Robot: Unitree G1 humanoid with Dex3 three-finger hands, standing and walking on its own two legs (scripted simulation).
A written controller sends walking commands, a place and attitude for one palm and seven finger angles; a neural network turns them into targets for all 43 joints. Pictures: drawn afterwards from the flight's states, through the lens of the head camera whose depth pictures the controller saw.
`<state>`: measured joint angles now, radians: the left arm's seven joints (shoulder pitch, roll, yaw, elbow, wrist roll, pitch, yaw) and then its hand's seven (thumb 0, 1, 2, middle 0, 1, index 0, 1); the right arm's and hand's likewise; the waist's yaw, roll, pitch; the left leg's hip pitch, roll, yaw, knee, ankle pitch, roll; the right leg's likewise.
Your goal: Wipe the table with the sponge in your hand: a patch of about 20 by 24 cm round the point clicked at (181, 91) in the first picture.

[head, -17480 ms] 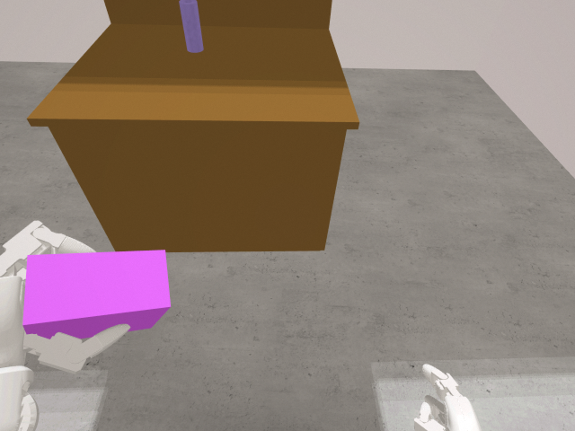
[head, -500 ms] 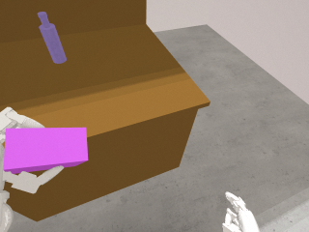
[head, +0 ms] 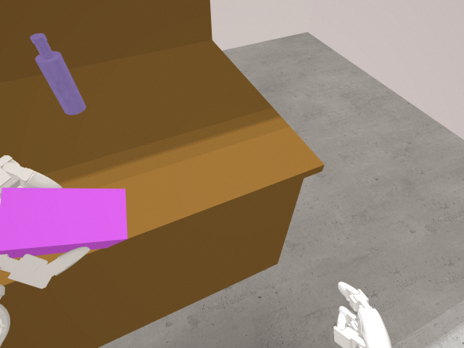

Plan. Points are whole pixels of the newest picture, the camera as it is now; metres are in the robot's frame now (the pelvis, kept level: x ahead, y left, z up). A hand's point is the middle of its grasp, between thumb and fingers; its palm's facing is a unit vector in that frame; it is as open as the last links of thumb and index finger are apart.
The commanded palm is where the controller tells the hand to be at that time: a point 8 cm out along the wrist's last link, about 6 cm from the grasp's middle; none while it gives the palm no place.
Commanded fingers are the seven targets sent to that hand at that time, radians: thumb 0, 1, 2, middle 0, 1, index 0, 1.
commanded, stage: shuffle to correct the standing spot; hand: left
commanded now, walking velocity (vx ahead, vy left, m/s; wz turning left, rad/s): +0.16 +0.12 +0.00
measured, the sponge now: (82, 222) +0.24 +0.20 +0.17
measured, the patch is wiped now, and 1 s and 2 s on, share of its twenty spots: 0.00 0.00 0.00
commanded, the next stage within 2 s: come to a stop and stand still in 0.40 s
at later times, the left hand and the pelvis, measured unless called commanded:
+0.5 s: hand (13, 181) +0.28 +0.29 +0.20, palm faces +0.36 -0.83 -0.43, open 10.3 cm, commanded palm +0.23 +0.34 +0.20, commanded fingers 0.00 0.10 1.30 -1.20 -1.60 -1.20 -1.60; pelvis +0.06 +0.06 +0.01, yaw -1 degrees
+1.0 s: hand out of the picture +0.31 +0.33 +0.19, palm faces +0.35 -0.84 -0.41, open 10.3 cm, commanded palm +0.27 +0.36 +0.20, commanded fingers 0.00 0.10 1.30 -1.20 -1.60 -1.20 -1.60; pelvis +0.10 +0.09 +0.03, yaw -1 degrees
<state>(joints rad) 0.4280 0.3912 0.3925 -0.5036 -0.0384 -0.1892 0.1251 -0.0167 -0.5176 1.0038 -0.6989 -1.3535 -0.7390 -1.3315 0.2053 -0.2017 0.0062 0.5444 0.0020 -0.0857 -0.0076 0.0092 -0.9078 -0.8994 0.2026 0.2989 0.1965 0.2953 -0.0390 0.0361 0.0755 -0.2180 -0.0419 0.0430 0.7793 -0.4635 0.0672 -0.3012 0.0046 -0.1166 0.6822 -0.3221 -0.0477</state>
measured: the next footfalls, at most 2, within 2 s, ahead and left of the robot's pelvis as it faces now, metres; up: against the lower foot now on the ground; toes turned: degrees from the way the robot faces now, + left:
left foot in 0.28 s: +0.17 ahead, +0.20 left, +0.00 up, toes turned -3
right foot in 0.42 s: +0.13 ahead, -0.02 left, +0.00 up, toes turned -1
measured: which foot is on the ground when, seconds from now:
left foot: down 0.00-0.00, up 0.02-0.26, down 0.28-1.00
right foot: down 0.00-0.28, up 0.30-0.40, down 0.42-1.00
